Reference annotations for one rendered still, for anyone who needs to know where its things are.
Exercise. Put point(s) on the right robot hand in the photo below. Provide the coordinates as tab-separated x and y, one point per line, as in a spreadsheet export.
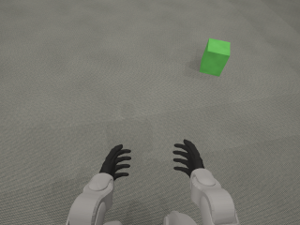
193	159

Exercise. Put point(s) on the right robot thigh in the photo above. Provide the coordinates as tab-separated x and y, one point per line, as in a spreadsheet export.
176	218

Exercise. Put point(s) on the robot left forearm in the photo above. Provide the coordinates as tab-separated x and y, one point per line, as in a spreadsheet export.
90	207

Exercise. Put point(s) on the left robot hand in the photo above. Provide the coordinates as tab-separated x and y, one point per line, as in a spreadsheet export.
109	165

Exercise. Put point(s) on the robot right forearm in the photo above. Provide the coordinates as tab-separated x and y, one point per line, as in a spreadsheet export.
215	203

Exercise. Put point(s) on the carton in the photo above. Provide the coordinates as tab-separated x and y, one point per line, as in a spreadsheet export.
215	56

